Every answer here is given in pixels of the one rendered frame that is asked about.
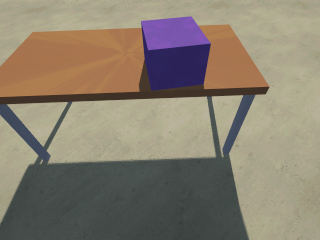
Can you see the table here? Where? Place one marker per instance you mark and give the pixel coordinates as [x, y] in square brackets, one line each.
[109, 64]

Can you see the carton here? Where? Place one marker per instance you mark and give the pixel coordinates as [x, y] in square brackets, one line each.
[176, 52]

